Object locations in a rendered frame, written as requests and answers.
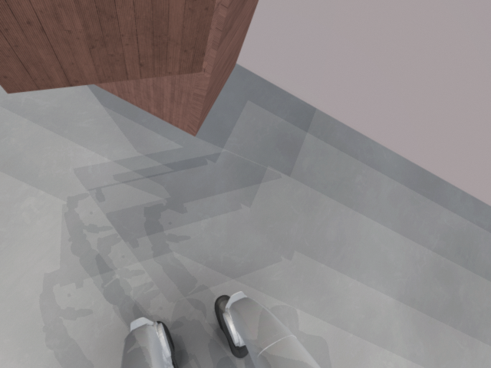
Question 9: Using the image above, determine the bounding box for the right robot thigh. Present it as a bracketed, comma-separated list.
[223, 297, 321, 368]

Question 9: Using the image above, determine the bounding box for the robot thigh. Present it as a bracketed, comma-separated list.
[223, 297, 321, 368]
[120, 322, 171, 368]

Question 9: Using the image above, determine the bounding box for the left robot thigh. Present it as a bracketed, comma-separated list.
[120, 322, 171, 368]

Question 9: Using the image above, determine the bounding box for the cupboard door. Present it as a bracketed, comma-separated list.
[0, 0, 216, 94]

